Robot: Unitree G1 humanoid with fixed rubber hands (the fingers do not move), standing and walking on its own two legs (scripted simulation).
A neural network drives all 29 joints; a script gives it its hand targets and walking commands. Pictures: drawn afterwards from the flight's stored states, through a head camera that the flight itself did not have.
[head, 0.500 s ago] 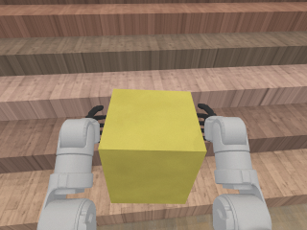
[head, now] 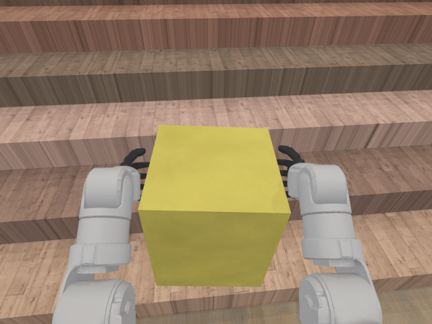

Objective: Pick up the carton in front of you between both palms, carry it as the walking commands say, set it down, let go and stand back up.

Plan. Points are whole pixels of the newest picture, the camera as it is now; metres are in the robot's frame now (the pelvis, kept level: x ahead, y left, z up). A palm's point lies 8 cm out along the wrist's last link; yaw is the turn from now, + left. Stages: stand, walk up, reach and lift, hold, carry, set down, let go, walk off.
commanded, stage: carry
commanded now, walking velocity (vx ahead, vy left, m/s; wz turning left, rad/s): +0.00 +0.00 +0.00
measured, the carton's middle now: (211, 208) +0.34 +0.00 +0.05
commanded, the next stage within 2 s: none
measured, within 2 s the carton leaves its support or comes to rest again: neither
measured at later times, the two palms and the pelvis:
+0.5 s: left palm (125, 166) +0.36 +0.16 +0.15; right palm (293, 159) +0.37 -0.14 +0.15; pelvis +0.02 +0.00 +0.00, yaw +0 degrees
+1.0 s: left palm (148, 112) +0.53 +0.14 +0.15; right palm (279, 106) +0.55 -0.16 +0.15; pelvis +0.16 -0.01 +0.00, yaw +0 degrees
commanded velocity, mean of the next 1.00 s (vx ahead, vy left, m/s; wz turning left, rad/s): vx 0.36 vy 0.00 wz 0.00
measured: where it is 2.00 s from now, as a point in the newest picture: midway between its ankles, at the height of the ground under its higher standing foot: (185, 197)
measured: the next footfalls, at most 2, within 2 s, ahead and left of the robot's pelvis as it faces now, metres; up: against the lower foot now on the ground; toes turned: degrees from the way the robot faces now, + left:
right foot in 0.84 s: +0.21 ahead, -0.11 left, +0.00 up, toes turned -5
left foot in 1.34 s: +0.57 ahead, +0.19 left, +0.16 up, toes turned +5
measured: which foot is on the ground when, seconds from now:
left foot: down 0.00-0.86, up 0.88-1.00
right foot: down 0.00-0.58, up 0.60-0.82, down 0.84-1.00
